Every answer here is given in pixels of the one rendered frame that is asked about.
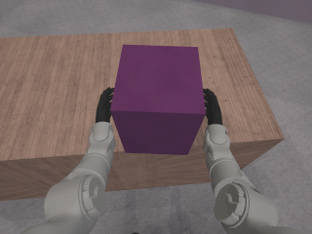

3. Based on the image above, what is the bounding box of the robot left forearm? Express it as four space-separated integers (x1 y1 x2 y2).
44 121 116 219

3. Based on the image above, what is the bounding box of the robot right forearm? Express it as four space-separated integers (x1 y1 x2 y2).
203 124 263 198

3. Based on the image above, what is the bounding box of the robot left upper arm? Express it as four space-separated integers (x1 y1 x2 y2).
20 175 108 234

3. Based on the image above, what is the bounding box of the robot right upper arm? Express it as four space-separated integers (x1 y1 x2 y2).
214 182 306 234

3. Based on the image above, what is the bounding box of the carton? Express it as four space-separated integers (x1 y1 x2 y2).
110 44 206 155

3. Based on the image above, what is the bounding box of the robot right hand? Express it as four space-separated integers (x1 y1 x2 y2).
203 89 223 125

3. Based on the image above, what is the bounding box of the pedestal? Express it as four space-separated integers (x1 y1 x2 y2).
0 27 285 201

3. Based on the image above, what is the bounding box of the robot left hand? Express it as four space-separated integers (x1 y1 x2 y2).
96 87 115 123

